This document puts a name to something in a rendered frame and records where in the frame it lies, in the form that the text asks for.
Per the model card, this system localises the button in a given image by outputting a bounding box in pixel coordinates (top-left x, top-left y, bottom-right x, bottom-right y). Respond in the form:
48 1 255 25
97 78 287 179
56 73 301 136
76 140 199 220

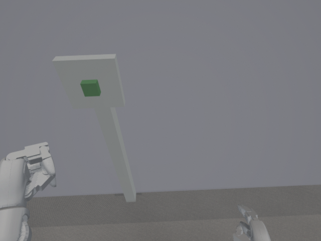
80 79 101 96

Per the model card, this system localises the robot right hand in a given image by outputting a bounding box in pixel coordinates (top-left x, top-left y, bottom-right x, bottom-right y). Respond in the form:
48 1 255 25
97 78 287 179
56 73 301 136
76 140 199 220
233 204 271 241

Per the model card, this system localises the left robot forearm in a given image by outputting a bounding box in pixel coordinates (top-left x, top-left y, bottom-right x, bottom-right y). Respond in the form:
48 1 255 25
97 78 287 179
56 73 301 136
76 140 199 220
0 206 32 241

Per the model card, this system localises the panel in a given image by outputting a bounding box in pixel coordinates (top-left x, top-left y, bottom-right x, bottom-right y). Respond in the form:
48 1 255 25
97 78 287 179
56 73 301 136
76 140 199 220
52 54 136 202

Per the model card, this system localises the robot left hand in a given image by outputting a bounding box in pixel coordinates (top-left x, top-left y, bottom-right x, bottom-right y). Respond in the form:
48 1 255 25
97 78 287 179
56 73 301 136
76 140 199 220
0 142 56 209

